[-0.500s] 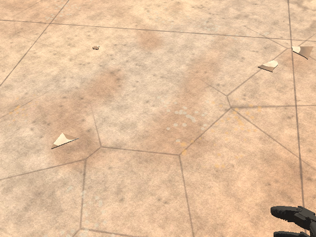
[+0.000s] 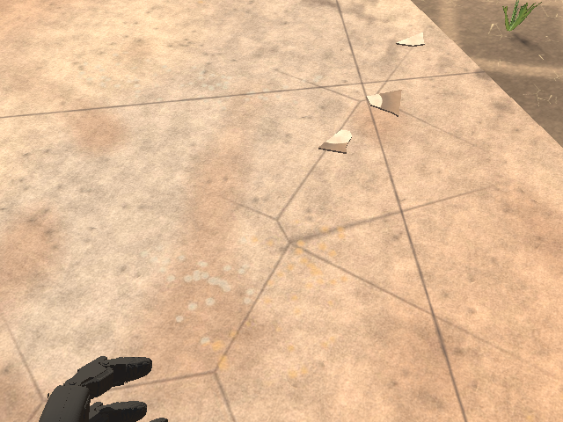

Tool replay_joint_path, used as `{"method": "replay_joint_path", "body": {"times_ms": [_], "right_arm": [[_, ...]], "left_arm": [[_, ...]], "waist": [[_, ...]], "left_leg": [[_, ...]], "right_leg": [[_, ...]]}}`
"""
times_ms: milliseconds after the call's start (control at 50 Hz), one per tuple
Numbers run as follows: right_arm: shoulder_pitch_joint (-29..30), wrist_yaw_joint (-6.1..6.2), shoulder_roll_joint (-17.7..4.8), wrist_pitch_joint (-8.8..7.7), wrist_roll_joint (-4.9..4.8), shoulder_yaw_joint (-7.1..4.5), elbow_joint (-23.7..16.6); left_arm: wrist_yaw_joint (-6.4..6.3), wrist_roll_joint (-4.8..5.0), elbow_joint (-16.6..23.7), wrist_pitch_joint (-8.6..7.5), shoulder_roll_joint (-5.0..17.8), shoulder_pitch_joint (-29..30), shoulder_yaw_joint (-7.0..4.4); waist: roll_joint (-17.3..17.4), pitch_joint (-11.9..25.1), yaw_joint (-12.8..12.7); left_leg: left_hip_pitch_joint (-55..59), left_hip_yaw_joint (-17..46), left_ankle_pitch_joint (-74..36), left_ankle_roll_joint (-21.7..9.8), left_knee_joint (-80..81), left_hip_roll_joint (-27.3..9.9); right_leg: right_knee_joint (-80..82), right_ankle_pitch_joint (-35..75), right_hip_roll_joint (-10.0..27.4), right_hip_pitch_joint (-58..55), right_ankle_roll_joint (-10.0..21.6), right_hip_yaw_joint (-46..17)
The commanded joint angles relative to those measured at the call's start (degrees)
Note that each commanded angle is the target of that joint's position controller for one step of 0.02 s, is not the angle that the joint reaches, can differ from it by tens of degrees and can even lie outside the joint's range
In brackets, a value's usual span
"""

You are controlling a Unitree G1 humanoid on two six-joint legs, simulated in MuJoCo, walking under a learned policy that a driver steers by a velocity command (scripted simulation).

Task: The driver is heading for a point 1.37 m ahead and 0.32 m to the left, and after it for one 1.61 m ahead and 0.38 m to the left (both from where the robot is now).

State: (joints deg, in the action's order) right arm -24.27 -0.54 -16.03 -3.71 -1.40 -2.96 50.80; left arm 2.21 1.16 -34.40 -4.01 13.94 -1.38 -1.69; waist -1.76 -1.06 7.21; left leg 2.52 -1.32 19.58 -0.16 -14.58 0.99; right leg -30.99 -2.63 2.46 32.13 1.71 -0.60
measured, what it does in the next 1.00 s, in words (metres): walks ahead, turning left: right foot, then left foot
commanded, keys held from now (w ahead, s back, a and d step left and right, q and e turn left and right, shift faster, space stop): w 0.20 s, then w+q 0.74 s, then w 0.06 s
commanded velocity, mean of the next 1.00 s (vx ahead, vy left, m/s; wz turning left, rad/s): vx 0.50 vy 0.00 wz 0.32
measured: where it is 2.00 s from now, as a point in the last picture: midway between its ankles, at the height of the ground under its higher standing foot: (142, 224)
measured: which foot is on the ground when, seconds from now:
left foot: down 0.00-0.04, up 0.06-0.58, down 0.60-1.00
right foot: up 0.00-0.02, down 0.04-0.60, up 0.62-1.00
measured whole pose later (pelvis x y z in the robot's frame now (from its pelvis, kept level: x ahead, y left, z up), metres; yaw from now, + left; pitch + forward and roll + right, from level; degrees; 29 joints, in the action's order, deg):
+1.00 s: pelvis +0.55 +0.07 +0.00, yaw +23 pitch +3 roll +0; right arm -20.2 0.8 -16.7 -2.0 -1.3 -3.9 42.2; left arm 1.1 -0.1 -39.2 -6.0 16.0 -1.7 -2.1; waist -2.0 -1.2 4.8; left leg -5.9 10.1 18.2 -4.4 -22.5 6.8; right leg -30.0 2.6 1.6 33.5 -2.9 -5.4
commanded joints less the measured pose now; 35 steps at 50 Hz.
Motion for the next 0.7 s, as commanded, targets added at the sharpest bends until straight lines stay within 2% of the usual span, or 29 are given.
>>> {"method": "replay_joint_path", "body": {"times_ms": [20,40,60,80,100,120,140,160,180,200,240,300,380,440,500,540,560,580,600,620,640,660,680,700], "right_arm": [[2.17,0.69,-11.26,0.30,-0.33,-2.46,-2.61],[2.42,0.86,-10.01,0.29,0.13,-1.89,-3.19],[1.65,1.01,-5.73,-0.19,1.73,-0.39,-5.36],[-3.49,0.67,-2.23,-1.37,1.28,0.87,-5.49],[0.62,0.25,-7.96,-2.00,0.03,-0.61,-5.45],[5.36,-0.04,-9.03,-2.42,-0.60,-0.93,-6.81],[7.68,0.15,-8.09,-2.50,-0.06,-0.85,-6.95],[8.09,0.18,-7.65,-2.18,0.71,-1.07,-7.04],[6.93,0.09,-6.69,-1.58,0.79,-1.02,-6.70],[5.98,0.11,-5.40,-0.97,0.74,-0.80,-6.35],[6.73,0.24,-4.17,0.17,0.70,-0.56,-6.38],[11.99,0.10,-3.84,0.50,0.68,-0.46,-7.69],[18.80,-0.88,-2.97,0.01,0.38,0.00,-9.63],[23.31,-1.70,-2.74,-0.01,0.27,0.24,-11.93],[25.71,-2.72,-3.12,0.06,0.40,0.13,-14.30],[23.69,-3.17,-4.58,0.19,0.53,-0.61,-15.12],[19.30,-3.14,-6.11,0.37,0.58,-1.54,-14.53],[10.64,-2.76,-8.73,0.46,0.42,-3.19,-12.44],[0.81,-1.75,-13.69,0.91,0.28,-5.09,-10.65],[1.10,-1.53,-18.84,0.63,-0.26,-5.75,-10.92],[-1.20,-1.41,-13.44,0.42,-0.08,-4.38,-11.70],[1.13,-1.21,-11.03,0.12,0.43,-3.71,-11.63],[4.67,-1.03,-10.05,0.00,0.43,-3.41,-12.32],[8.31,-0.87,-8.46,0.13,0.59,-2.92,-13.22]], "left_arm": [[-0.07,-0.42,2.64,-1.04,7.85,-4.74,-3.25],[-0.68,-0.77,0.20,-0.83,10.64,-13.53,-4.57],[-1.46,-1.83,-1.22,-0.36,15.26,-23.07,-5.59],[-1.02,-1.41,-1.91,-0.27,16.54,-23.86,-5.51],[-0.96,-0.74,-1.90,-0.21,11.45,-22.28,-4.20],[-0.99,-0.44,-1.79,-0.26,10.02,-18.62,-3.57],[-0.84,-0.84,-1.71,-0.29,9.19,-15.26,-3.25],[-0.57,-1.30,-1.66,-0.49,8.08,-13.08,-2.94],[-0.49,-1.64,-1.81,-0.78,7.20,-11.83,-2.72],[-0.45,-1.48,-2.21,-1.20,7.14,-11.44,-2.80],[-0.65,-1.30,-3.55,-2.05,7.84,-11.45,-3.12],[-1.36,-1.83,-5.69,-2.37,8.91,-13.28,-3.50],[-1.98,-1.63,-7.68,-2.31,10.48,-15.19,-3.78],[-2.25,-1.11,-9.79,-1.67,11.14,-17.71,-4.07],[-2.56,-0.52,-11.21,-0.45,11.73,-18.61,-4.44],[-3.12,-0.34,-11.08,0.46,13.19,-17.47,-4.85],[-3.53,-0.34,-10.89,1.03,13.90,-16.92,-5.02],[-4.00,-0.38,-10.51,1.55,13.56,-16.36,-4.78],[-4.46,-1.36,-9.16,1.26,11.94,-17.25,-3.88],[-3.12,-3.03,-6.55,-0.55,3.42,-23.32,-1.02],[-2.11,-1.05,-6.80,-2.76,8.51,-17.69,-1.87],[-1.60,0.94,-4.90,-3.94,10.80,-12.16,-2.47],[-1.85,0.40,-4.42,-4.54,10.05,-10.33,-2.14],[-2.28,-1.09,-4.59,-4.52,10.23,-9.49,-2.48]], "waist": [[6.70,3.39,-8.53],[5.59,9.33,-12.48],[-3.43,18.28,-14.76],[-15.83,23.83,-11.91],[-9.46,17.98,-13.18],[-6.66,10.22,-12.34],[-2.20,6.57,-10.62],[-1.94,4.13,-8.83],[-2.73,3.71,-7.08],[-3.29,3.64,-6.19],[-2.92,2.20,-5.51],[-1.30,-0.17,-6.96],[-0.66,-2.02,-9.72],[-0.08,-3.51,-11.50],[-0.48,-3.81,-11.64],[-2.47,-1.13,-9.68],[-3.43,2.13,-7.09],[-2.31,6.83,-2.50],[3.54,13.11,1.24],[17.77,18.92,-5.08],[11.28,23.46,-0.40],[9.02,14.96,0.09],[3.73,10.21,-2.06],[1.97,6.49,-4.24]], "left_leg": [[-1.91,5.16,-44.53,-7.35,-8.80,-13.41],[-7.73,3.03,-43.80,-5.62,-19.59,-10.75],[-23.74,-0.01,-23.56,-2.79,-39.71,-5.87],[-39.56,4.34,13.54,-1.01,-53.72,1.48],[-45.89,7.72,12.45,-1.27,-58.86,-2.10],[-47.58,5.99,6.82,-1.60,-57.97,-4.56],[-45.56,4.93,2.27,-1.34,-55.40,-6.46],[-43.09,4.97,-0.53,-0.85,-52.60,-7.82],[-39.85,5.38,-2.30,-0.50,-51.20,-8.75],[-38.05,5.14,-3.29,0.01,-49.92,-8.92],[-38.90,5.03,-6.51,1.01,-47.29,-9.23],[-42.03,6.17,-16.13,1.45,-39.08,-9.13],[-39.97,4.64,-26.01,0.46,-27.07,-6.87],[-41.84,3.91,-25.70,-0.71,-22.31,-6.22],[-43.31,1.93,-18.79,-2.65,-19.72,-5.18],[-37.87,-1.76,-12.37,-4.59,-19.41,-2.21],[-31.38,-3.69,-10.25,-5.81,-19.32,0.13],[-19.18,-4.34,-12.68,-7.74,-16.39,2.67],[-0.68,7.85,-14.78,-11.54,-15.92,-4.33],[19.24,40.42,-5.92,-23.12,-10.78,-18.62],[22.24,47.86,0.47,-23.17,-4.24,-19.72],[16.40,39.05,-3.09,-20.26,-3.24,-17.88],[7.98,32.67,-8.13,-18.38,-3.05,-15.51],[-0.20,27.87,-14.50,-17.27,-2.08,-13.57]], "right_leg": [[4.25,-1.07,-2.98,-14.05,3.30,2.73],[3.36,0.37,-1.21,-27.94,5.31,1.14],[1.92,0.28,12.26,-47.03,10.31,-16.04],[9.64,-9.10,20.90,-56.07,17.32,-39.32],[11.83,-15.28,18.64,-52.13,15.34,-37.33],[13.07,-12.17,16.39,-44.16,13.41,-28.61],[14.66,-7.23,13.79,-36.69,12.44,-23.37],[16.50,-2.25,12.10,-30.95,12.18,-19.79],[18.38,-0.21,10.87,-27.10,12.08,-17.40],[19.97,1.04,10.45,-24.75,12.48,-15.79],[22.39,3.35,10.47,-22.46,12.90,-11.30],[24.21,4.40,9.87,-22.97,11.59,-5.67],[25.28,4.70,9.44,-24.66,9.15,0.97],[24.19,5.23,11.34,-30.62,8.41,3.13],[20.09,11.72,13.21,-37.31,7.08,4.66],[13.15,29.91,13.14,-39.27,5.54,6.65],[6.20,39.74,12.50,-39.04,4.54,8.00],[-5.34,42.40,10.29,-35.16,2.72,10.18],[-22.89,26.82,7.85,-21.14,0.32,10.65],[-42.53,-27.25,-4.81,5.40,-3.53,5.66],[-47.95,-30.47,-4.09,12.01,-2.50,-5.45],[-47.02,-25.20,-1.36,16.00,-1.32,-5.33],[-42.47,-20.41,1.10,14.26,-0.89,-4.80],[-37.41,-17.90,2.63,10.82,-1.42,-4.39]]}}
